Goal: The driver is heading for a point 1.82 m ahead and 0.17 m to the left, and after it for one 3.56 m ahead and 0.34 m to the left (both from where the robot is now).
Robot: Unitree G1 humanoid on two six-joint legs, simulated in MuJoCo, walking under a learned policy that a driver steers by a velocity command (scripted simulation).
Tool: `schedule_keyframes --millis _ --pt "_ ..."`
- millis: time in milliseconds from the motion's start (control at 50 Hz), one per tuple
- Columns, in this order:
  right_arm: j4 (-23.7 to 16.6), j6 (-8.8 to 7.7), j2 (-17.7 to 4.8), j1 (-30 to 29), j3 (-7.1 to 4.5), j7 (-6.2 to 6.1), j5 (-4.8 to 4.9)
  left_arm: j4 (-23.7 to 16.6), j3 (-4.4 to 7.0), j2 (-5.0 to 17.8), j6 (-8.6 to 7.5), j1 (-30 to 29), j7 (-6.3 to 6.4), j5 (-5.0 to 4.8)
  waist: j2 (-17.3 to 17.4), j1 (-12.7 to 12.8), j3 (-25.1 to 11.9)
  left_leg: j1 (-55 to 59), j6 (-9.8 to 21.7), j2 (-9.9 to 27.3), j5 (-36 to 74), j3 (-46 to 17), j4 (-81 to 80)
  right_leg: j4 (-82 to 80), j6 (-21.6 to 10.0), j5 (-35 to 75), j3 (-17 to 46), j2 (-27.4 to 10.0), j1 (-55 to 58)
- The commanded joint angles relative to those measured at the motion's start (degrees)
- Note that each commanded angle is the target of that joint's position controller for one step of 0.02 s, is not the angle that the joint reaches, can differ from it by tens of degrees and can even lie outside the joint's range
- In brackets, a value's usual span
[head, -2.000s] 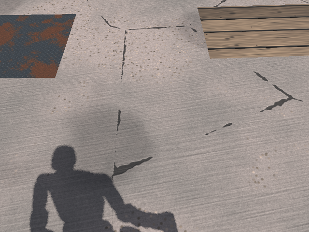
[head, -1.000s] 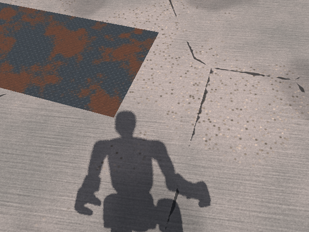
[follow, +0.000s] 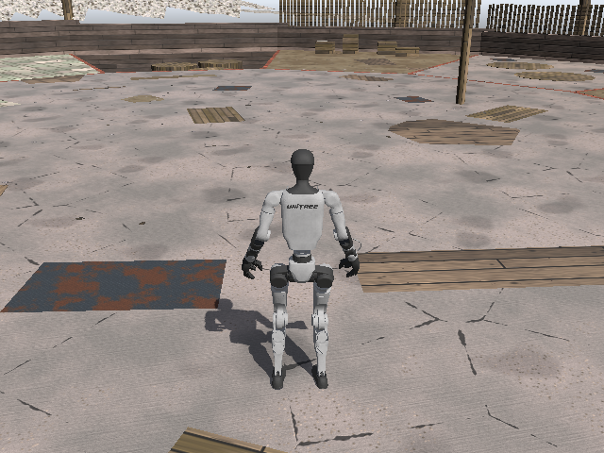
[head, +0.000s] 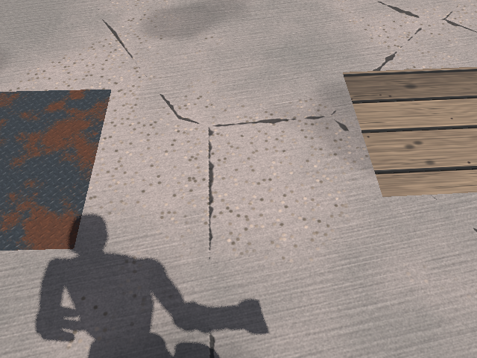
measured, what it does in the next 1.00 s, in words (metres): steps on the spot: right foot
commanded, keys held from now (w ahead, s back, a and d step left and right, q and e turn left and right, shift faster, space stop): no key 1.00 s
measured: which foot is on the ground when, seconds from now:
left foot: down 0.00-1.00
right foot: down 0.00-0.02, up 0.04-0.26, down 0.28-1.00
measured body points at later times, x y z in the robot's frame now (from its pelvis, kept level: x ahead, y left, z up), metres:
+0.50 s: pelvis -0.01 -0.01 +0.00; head -0.01 -0.02 +0.45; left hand +0.08 +0.25 -0.13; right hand +0.09 -0.28 -0.14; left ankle +0.00 +0.13 -0.74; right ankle -0.03 -0.14 -0.74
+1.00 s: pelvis -0.02 -0.02 +0.00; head -0.01 -0.02 +0.45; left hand +0.04 +0.24 -0.15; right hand +0.03 -0.28 -0.15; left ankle +0.00 +0.13 -0.74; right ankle -0.03 -0.14 -0.74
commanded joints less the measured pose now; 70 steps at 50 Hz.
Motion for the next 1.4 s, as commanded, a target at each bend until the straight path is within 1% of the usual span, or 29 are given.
schedule_keyframes --millis 20,40,60,80,100,120,140,160,180,200,220,240,260,280,300,320,340,360,380,420,560,680,900,1120,1400 --pt "-2.63 -1.30 -9.17 2.68 -1.70 0.29 -1.76 -2.35 0.60 4.90 -0.82 2.46 0.15 1.13 1.18 -0.01 -7.35 12.68 4.76 10.05 20.89 -8.66 -10.08 2.90 -2.85 5.90 7.85 -7.30 -1.32" --pt "-2.49 -1.04 -10.93 0.99 -1.71 0.27 -2.37 -2.49 0.45 3.59 -1.32 4.59 -0.14 1.06 10.58 2.96 -6.38 12.40 12.00 16.68 30.12 -15.27 -9.13 7.01 0.27 -10.48 1.45 -0.51 -6.46" --pt "-2.92 -1.31 -8.00 -0.48 -0.87 0.45 -2.61 -2.77 0.84 5.90 -1.50 2.48 -0.07 1.35 12.15 1.00 -6.60 7.77 17.62 20.69 25.11 -19.53 -11.61 11.87 2.69 -17.12 -0.54 -2.14 -5.42" --pt "-3.08 -1.69 -6.81 -1.43 -0.40 0.50 -2.63 -2.58 1.78 8.40 -1.35 0.46 0.07 0.68 10.47 -0.11 -5.10 6.81 18.00 19.24 21.64 -19.10 -12.52 17.14 3.83 -17.65 -0.51 -2.97 -5.66" --pt "-2.75 -1.87 -7.46 -1.80 -0.43 0.36 -2.25 -2.27 2.14 8.32 -0.94 -0.12 0.29 0.38 9.86 -0.23 -4.65 7.06 17.12 17.81 20.02 -17.70 -12.51 20.87 4.79 -17.97 -0.86 -3.10 -7.21" --pt "-2.61 -2.07 -7.45 -2.40 -0.26 0.31 -1.54 -1.86 2.30 7.99 -0.35 0.32 0.42 0.48 9.56 -0.13 -3.83 7.00 16.42 17.12 19.92 -16.37 -12.24 23.19 5.81 -17.58 -0.54 -4.10 -8.11" --pt "-2.19 -2.05 -7.12 -3.00 -0.05 0.22 -1.09 -1.41 2.07 6.76 -0.04 1.08 0.38 0.47 8.76 0.43 -3.54 6.71 15.42 16.17 20.23 -14.83 -11.71 22.57 6.43 -16.56 -0.41 -5.11 -7.51" --pt "-1.67 -1.77 -6.96 -3.36 0.05 0.22 -0.90 -0.98 1.53 4.95 -0.03 1.59 0.22 0.39 8.37 0.81 -3.29 6.02 14.11 14.07 20.46 -12.08 -11.12 18.72 6.72 -15.58 -1.84 -5.41 -5.71" --pt "-1.12 -1.37 -6.66 -3.19 0.14 0.24 -0.86 -0.60 0.94 3.24 -0.27 1.39 0.06 0.34 8.81 0.39 -3.47 5.83 13.18 12.28 21.33 -9.85 -10.27 13.83 6.76 -13.71 -3.47 -5.42 -3.35" --pt "-0.52 -0.98 -6.49 -2.26 0.24 0.23 -0.94 -0.15 0.65 2.33 -0.54 1.05 -0.06 0.18 9.18 -0.24 -4.03 6.22 12.86 11.38 22.71 -8.77 -9.35 8.75 6.61 -10.22 -4.77 -5.10 -1.06" --pt "0.01 -0.65 -6.57 -1.82 0.35 0.22 -0.80 0.63 0.72 2.23 -0.69 1.68 -0.17 0.01 9.10 0.06 -4.61 6.37 12.41 10.49 23.09 -7.74 -8.15 2.45 6.25 -4.82 -6.16 -4.47 2.01" --pt "0.56 -0.48 -6.41 -1.11 0.53 0.30 -0.51 1.43 0.85 2.57 -0.72 2.49 -0.32 0.05 8.96 0.55 -4.77 6.05 11.35 9.50 21.83 -6.88 -7.34 -5.24 5.51 2.21 -7.24 -3.78 5.57" --pt "1.24 -0.71 -6.07 0.85 0.74 0.46 -0.45 1.53 1.12 4.11 -0.60 2.13 -0.41 0.45 7.88 -0.07 -5.15 5.03 9.33 8.75 18.43 -6.92 -7.24 -8.09 4.52 7.78 -5.65 -4.59 8.97" --pt "1.47 -1.27 -5.66 2.05 1.06 0.84 -1.16 0.98 1.58 7.13 -0.38 1.90 -0.19 0.85 3.71 -1.29 -5.98 2.39 6.59 7.39 13.14 -5.71 -6.02 -6.36 3.01 17.49 -1.71 -8.51 12.50" --pt "2.11 -1.64 -5.15 4.25 1.03 1.14 -1.51 1.70 2.01 9.20 -0.16 1.42 -0.30 0.68 -2.72 -3.93 -5.65 2.78 4.19 3.60 5.67 -1.78 -6.69 -3.07 0.25 14.31 -1.51 -9.17 9.44" --pt "2.40 -1.56 -5.36 1.58 1.22 1.11 -1.69 1.65 1.50 6.44 -0.35 0.79 -0.87 0.74 -2.88 -2.08 -4.49 5.38 2.27 2.35 2.43 0.01 -5.57 -4.33 -1.03 6.83 -1.07 -8.77 4.98" --pt "2.45 -1.35 -5.39 -0.15 1.16 1.00 -1.51 2.07 0.91 4.65 -0.73 0.49 -1.15 1.17 -2.46 -1.73 -2.89 5.81 1.71 2.20 2.58 0.30 -4.71 -5.68 -0.78 3.32 -0.82 -8.52 2.89" --pt "2.82 -1.04 -4.96 -0.60 1.20 0.64 -1.28 2.57 0.81 4.77 -1.15 0.32 -1.16 1.47 -2.63 -1.76 -1.94 5.98 1.90 2.41 3.71 0.26 -4.17 -6.31 -0.07 2.71 -1.03 -8.08 1.75" --pt "3.16 -0.64 -5.08 -0.46 1.17 0.28 -1.14 2.97 0.73 4.90 -1.65 0.34 -1.17 1.45 -3.39 -1.82 -0.99 5.68 2.10 2.45 5.20 0.10 -3.84 -6.54 0.43 3.61 -1.14 -7.87 1.23" --pt "4.20 -0.21 -5.18 0.38 1.11 -0.10 -1.11 4.11 0.44 4.61 -2.45 1.54 -1.02 1.37 -3.56 -1.91 -0.67 5.91 2.24 2.58 6.03 -0.05 -3.82 -6.39 0.91 4.29 -1.47 -7.59 0.98" --pt "7.82 0.13 -5.07 1.41 1.09 -0.40 -1.03 6.56 -0.34 4.03 -2.97 2.70 -0.55 1.08 -1.53 -1.65 0.41 5.57 1.32 2.36 5.56 0.03 -4.45 -6.73 0.61 2.53 -1.78 -7.04 0.90" --pt "10.42 0.10 -5.18 2.65 1.20 -0.69 -0.91 8.35 -0.79 3.37 -3.03 3.39 -0.48 0.93 -0.41 -1.50 -0.02 5.52 1.10 2.39 6.49 0.00 -4.72 -6.43 0.49 3.76 -2.67 -6.43 1.81" --pt "13.37 0.20 -4.72 4.98 1.68 -1.15 -0.78 11.21 -1.39 2.53 -2.82 4.75 -0.32 0.74 -0.23 -1.45 0.20 5.03 1.38 2.25 6.97 0.09 -4.79 -6.01 0.80 4.81 -4.26 -5.42 2.07" --pt "14.61 0.37 -3.57 6.67 2.13 -1.29 -0.72 13.56 -1.93 1.88 -2.80 6.72 -0.02 0.61 0.13 -1.38 0.76 4.61 1.71 1.90 6.71 0.27 -4.76 -5.75 1.22 4.38 -5.16 -4.95 1.50" --pt "15.02 0.47 -2.16 8.68 2.61 -1.33 -0.65 15.73 -2.52 0.49 -2.81 9.59 0.27 0.52 0.37 -1.23 1.37 3.82 2.11 1.49 5.98 0.38 -4.68 -5.36 1.68 3.51 -5.94 -4.65 0.87"
Velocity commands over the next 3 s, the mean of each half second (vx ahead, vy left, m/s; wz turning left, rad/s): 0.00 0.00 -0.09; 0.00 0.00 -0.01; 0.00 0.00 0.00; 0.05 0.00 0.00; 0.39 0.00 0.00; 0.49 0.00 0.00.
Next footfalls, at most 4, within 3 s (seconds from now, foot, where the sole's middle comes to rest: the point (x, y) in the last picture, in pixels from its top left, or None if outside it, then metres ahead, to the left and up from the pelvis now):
0.28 right None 0.01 -0.14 -0.78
2.54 right None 0.42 -0.12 -0.78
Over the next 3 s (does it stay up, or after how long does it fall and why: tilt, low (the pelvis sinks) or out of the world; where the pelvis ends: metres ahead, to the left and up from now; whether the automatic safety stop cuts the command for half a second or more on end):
stays up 0.49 -0.01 0.00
